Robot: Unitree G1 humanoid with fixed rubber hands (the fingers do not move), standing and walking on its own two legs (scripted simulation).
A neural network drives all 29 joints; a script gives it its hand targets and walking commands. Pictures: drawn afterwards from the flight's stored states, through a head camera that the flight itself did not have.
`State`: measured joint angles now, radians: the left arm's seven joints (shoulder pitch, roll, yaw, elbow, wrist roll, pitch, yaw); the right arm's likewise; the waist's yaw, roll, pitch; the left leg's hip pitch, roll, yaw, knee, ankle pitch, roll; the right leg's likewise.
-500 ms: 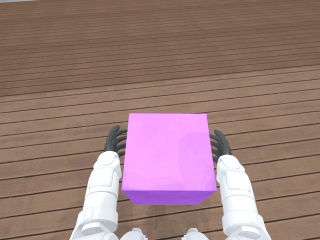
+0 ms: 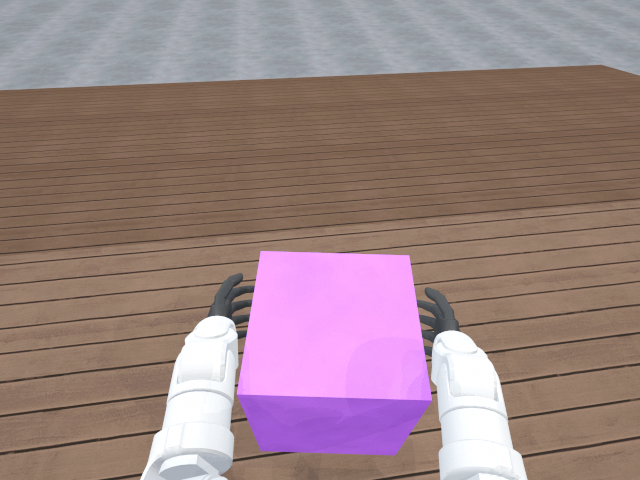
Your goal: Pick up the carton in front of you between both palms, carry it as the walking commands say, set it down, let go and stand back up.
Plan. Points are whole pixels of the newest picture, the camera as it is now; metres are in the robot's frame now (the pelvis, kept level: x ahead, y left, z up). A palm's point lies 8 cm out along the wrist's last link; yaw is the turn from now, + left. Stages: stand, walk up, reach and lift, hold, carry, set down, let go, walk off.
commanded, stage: reach and lift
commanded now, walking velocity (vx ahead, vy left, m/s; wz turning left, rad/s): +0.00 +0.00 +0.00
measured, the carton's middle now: (331, 358) +0.31 +0.00 -0.05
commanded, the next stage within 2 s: hold in 0.80 s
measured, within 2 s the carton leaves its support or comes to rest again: neither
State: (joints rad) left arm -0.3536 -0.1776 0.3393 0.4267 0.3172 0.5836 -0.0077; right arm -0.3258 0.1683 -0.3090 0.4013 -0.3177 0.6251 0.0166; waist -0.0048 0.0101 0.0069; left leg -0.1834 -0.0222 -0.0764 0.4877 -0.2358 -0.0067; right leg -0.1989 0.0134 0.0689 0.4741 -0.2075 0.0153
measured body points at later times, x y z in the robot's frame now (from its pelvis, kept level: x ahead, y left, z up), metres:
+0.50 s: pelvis +0.02 +0.00 +0.01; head -0.01 -0.01 +0.46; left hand +0.33 +0.15 +0.03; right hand +0.32 -0.15 +0.03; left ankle +0.02 +0.13 -0.74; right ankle +0.04 -0.13 -0.74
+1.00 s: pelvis +0.02 +0.00 +0.01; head -0.03 +0.00 +0.46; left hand +0.32 +0.15 +0.06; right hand +0.31 -0.15 +0.05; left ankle +0.02 +0.13 -0.74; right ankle +0.04 -0.13 -0.74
